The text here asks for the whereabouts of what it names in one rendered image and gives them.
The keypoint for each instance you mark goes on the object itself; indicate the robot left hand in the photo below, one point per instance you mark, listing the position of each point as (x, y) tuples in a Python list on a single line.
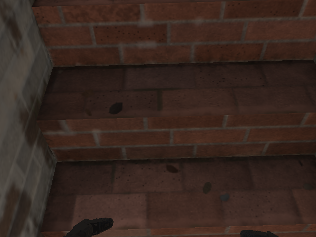
[(89, 228)]

